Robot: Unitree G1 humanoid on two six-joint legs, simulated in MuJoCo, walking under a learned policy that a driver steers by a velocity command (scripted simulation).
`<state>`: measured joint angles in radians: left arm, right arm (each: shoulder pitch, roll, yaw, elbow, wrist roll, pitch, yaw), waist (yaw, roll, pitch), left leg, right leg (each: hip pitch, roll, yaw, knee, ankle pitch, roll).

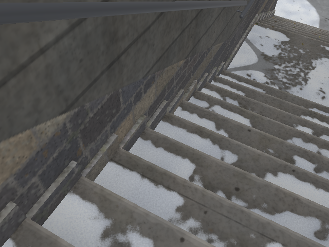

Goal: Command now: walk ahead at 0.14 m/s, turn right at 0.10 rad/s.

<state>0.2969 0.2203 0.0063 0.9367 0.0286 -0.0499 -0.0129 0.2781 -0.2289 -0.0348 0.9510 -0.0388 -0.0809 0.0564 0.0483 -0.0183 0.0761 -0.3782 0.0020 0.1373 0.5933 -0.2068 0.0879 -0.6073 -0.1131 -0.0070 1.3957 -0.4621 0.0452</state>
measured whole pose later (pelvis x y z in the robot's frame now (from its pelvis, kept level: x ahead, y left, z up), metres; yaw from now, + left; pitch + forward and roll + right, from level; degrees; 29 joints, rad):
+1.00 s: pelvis +0.08 -0.03 +0.01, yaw -34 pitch +7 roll +0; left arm 0.33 0.25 0.07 0.77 0.04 -0.03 0.00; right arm 0.26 -0.22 -0.03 0.75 -0.07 -0.05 0.01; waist 0.01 -0.02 -0.11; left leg -0.29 -0.04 0.06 0.46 -0.30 0.09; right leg -0.66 0.13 0.20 1.13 -0.49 0.05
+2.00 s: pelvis +0.24 -0.28 -0.10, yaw -46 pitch -1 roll -4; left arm 0.52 0.20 0.02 1.01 0.09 -0.10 -0.04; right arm 0.10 -0.24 -0.03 0.82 -0.10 -0.05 0.05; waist 0.04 0.04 0.04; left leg -0.34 0.01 0.04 0.47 0.22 0.04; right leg -0.20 0.01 -0.09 1.14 -0.84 -0.03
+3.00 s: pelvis +0.68 -0.59 -0.39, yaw -11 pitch +2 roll -4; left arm 0.69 0.10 -0.05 1.13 0.10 -0.10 0.00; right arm 0.05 -0.19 0.01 0.87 -0.09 -0.03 0.10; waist 0.15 0.01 0.01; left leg -0.59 0.14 0.03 0.54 0.30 0.08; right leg -0.02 -0.09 -0.32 0.91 -0.87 0.06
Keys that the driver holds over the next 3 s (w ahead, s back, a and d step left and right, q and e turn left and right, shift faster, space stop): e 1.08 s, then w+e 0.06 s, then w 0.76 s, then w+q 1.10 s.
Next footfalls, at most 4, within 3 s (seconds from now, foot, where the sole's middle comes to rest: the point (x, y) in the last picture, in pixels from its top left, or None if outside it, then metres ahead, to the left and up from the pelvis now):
0.34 right None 0.06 -0.17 -0.76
0.90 left None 0.12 0.05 -0.76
1.60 right None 0.05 -0.28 -0.76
2.00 left None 0.35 -0.31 -0.91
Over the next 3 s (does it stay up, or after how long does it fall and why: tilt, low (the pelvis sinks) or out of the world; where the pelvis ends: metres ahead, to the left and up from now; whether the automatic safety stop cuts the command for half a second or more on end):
stays up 0.68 -0.59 -0.39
